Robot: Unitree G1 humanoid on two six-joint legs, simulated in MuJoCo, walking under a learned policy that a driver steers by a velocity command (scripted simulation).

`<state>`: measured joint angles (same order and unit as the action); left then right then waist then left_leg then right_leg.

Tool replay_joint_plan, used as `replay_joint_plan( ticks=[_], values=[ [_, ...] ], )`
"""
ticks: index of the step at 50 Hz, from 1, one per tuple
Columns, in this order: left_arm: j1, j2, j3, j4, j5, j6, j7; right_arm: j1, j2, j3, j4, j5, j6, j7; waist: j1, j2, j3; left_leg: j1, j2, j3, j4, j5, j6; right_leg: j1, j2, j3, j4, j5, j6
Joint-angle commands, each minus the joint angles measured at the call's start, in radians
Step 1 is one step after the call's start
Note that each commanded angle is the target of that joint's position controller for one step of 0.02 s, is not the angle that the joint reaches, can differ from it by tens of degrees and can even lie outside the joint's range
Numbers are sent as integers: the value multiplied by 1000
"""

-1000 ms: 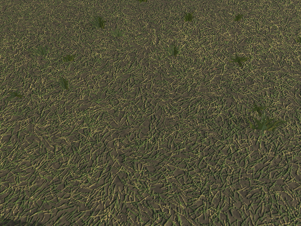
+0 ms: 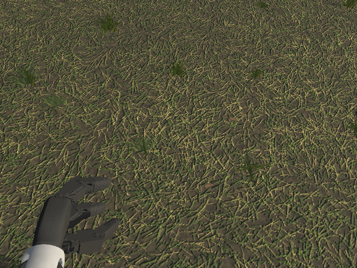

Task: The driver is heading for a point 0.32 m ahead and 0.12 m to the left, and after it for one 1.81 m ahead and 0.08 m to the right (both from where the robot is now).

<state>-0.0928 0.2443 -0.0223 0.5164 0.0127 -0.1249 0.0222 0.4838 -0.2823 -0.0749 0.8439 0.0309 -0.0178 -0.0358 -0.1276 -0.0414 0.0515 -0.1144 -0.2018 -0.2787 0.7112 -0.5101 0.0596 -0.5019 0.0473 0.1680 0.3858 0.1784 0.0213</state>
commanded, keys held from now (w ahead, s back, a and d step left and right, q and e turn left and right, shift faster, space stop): q+shift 0.44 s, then w+q+shift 0.02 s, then e+shift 0.54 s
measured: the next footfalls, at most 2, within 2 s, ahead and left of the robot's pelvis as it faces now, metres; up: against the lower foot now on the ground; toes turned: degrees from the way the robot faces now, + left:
left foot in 0.44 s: +0.13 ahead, +0.12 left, +0.00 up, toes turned +28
right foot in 0.88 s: +0.24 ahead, -0.07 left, +0.00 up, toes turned +14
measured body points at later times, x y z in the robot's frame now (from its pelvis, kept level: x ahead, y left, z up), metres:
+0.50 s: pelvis +0.11 +0.00 +0.01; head +0.13 +0.05 +0.46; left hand +0.11 +0.34 -0.10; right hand +0.40 -0.18 -0.05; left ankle +0.09 +0.10 -0.72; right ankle +0.17 -0.14 -0.69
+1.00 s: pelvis +0.18 -0.01 +0.02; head +0.23 -0.02 +0.46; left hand +0.22 +0.31 -0.07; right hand +0.42 -0.23 -0.09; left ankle +0.10 +0.12 -0.63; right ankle +0.20 -0.08 -0.71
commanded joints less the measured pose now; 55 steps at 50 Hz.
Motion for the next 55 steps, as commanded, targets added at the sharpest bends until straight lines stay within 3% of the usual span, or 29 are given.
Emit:
replay_joint_plan(
  ticks=[1, 2, 3, 4, 5, 7, 10, 12, 18, 21, 22, 23, 24, 25, 26, 27, 28, 30, 32, 35, 40, 43, 44, 45, 46, 47, 49, 51, 55],
  values=[
    [419, 160, 58, 23, 48, 31, 6, 151, -8, 19, -134, -21, 5, 2, 123, -211, -563, -474, -1, -6, 692, -351, -120, 960, -547, 482, 202, 842, -267],
    [347, 192, 85, 35, 6, 49, -3, 207, -99, 11, -135, -5, 20, 16, 94, -211, -572, -553, 111, 55, 883, -223, -156, 914, -619, 573, 167, 524, -380],
    [237, 149, 86, 9, -4, 60, 4, 103, -137, -2, -152, 9, 34, 12, 96, -120, -465, -624, 181, 115, 879, -81, -165, 787, -519, 500, 63, 42, -361],
    [180, 88, 67, -6, -2, 75, 17, -24, -181, -23, -170, 6, 49, -2, 112, -8, -321, -617, 216, 163, 817, 28, -172, 597, -409, 349, -8, -159, -294],
    [139, 86, 59, -3, 6, 84, 18, -84, -189, -34, -195, 6, 65, -11, 100, 4, -212, -576, 233, 181, 771, 67, -178, 429, -340, 235, -51, -156, -260],
    [128, 106, 74, 46, 11, 84, 13, -124, -120, -21, -235, -5, 71, -10, 83, -18, -109, -494, 255, 214, 609, 81, -168, 254, -265, 56, -90, -35, -235],
    [177, 154, 102, 107, 13, 77, 12, -175, -60, -4, -280, -12, 54, -4, 100, -58, -163, -485, 287, 233, 441, 129, -160, 314, -308, -19, -107, 152, -279],
    [151, 172, 112, 114, 5, 85, 14, -193, -85, -8, -287, -10, 59, 7, 95, -50, -200, -443, 310, 230, 358, 206, -145, 325, -342, -55, -118, 82, -285],
    [135, 238, 141, 143, -19, 96, -7, -300, -144, -26, -332, -8, 90, 43, 118, -84, -134, -294, 298, 305, 92, 254, -79, 290, -360, -197, -120, -188, -222],
    [167, 240, 149, 163, -37, 101, -18, -298, -152, -43, -339, -10, 98, 51, 106, -59, -137, -189, 250, 352, -129, 284, -28, 329, -355, -262, 3, -255, -147],
    [216, 211, 144, 184, -37, 106, -22, -252, -181, -59, -324, -12, 98, 41, 97, -4, -139, -91, 232, 322, -211, 354, 7, 273, -314, -303, 110, -330, -91],
    [259, 169, 136, 187, -17, 112, -27, -155, -290, -95, -305, -5, 95, 22, 92, 234, -135, 83, 384, 57, -307, 505, 102, 41, -201, -394, 391, -643, -3],
    [193, 141, 119, 104, 12, 107, -23, -155, -363, -99, -331, -23, 73, 19, 94, 395, -168, 173, 562, -312, -365, 365, 289, -282, -58, -289, 637, -840, 44],
    [109, 191, 132, 102, -1, 99, -20, -166, -286, -79, -343, -45, 44, 28, 28, 251, -183, 140, 571, -282, -419, 361, 297, -322, -73, -152, 749, -790, 26],
    [115, 203, 136, 108, -23, 100, -19, -209, -237, -56, -335, -53, 24, 26, 64, 215, -162, 95, 549, -178, -408, 404, 247, -307, -101, -141, 758, -704, 5],
    [155, 192, 135, 142, -21, 106, -12, -272, -181, -37, -338, -44, 16, 20, 98, 171, -164, 63, 506, -80, -378, 491, 194, -264, -127, -138, 739, -641, 7],
    [189, 183, 130, 163, -8, 113, -10, -326, -136, -18, -336, -37, 16, 14, 121, 176, -172, 22, 479, 1, -363, 594, 169, -200, -135, -144, 716, -588, 24],
    [274, 138, 115, 215, -12, 122, -22, -370, -68, 15, -314, -58, 9, 8, 163, 171, -199, -80, 414, 158, -356, 701, 138, -2, -135, -167, 654, -492, 49],
    [258, 104, 96, 219, -27, 129, -33, -380, -77, 13, -296, -71, 2, 9, 143, 167, -157, -129, 388, 240, -361, 647, 123, 93, -127, -178, 499, -437, 54],
    [199, 160, 104, 164, -35, 140, -37, -329, -170, -20, -263, -64, 17, 4, 94, 182, -99, -86, 474, 191, -360, 609, 174, 38, -111, -197, 459, -511, 46],
    [226, 141, 109, 129, -39, 156, -49, -337, -156, -32, -246, -38, 35, -8, 92, 170, -79, -14, 549, 173, -304, 672, 172, -4, -121, -226, 420, -595, 15],
    [296, 125, 117, 132, -42, 155, -59, -377, -149, -41, -242, -17, 40, -17, 139, 152, -105, -21, 517, 259, -186, 696, 97, 122, -75, -277, 213, -450, -31],
    [337, 153, 132, 139, -35, 152, -51, -341, -128, -40, -226, -16, 38, -17, 150, 89, -120, -70, 463, 324, -67, 619, 32, 220, -64, -226, 106, -292, -67],
    [389, 292, 173, 127, -29, 144, -31, -339, -90, -34, -255, -46, 31, -15, 142, -174, -148, -294, 330, 429, 244, 346, -78, 398, -248, 99, 36, 141, -173],
    [436, 350, 181, 118, 2, 128, -36, -469, -52, -16, -329, -69, 23, -15, 187, -317, -182, -582, 132, 316, 463, -188, -137, 511, -411, 453, -18, 327, -390],
    [437, 301, 167, 109, 9, 111, -41, -479, -80, -22, -312, -58, 17, -9, 212, -139, -232, -627, 166, 186, 579, -192, -127, 565, -415, 390, -19, 268, -402],
    [333, 255, 158, 94, -28, 104, -25, -454, -92, -30, -282, -41, 12, -10, 151, -11, -171, -658, 197, 168, 536, -17, -113, 516, -306, 236, 2, 163, -297],
    [270, 222, 145, 73, -50, 128, 0, -448, -98, -36, -276, -47, 12, -15, 121, -32, -162, -593, 198, 169, 464, 95, -127, 443, -247, 185, -7, 133, -251],
    [286, 243, 156, 60, -41, 150, 23, -438, -63, -26, -258, -36, 3, -7, 126, -44, -178, -550, 147, 169, 279, 181, -158, 442, -198, 193, 4, 93, -234]
  ],
)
